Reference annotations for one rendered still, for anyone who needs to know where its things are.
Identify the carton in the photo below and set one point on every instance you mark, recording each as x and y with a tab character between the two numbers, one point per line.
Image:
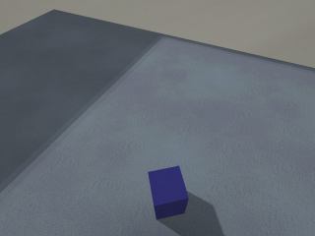
169	193

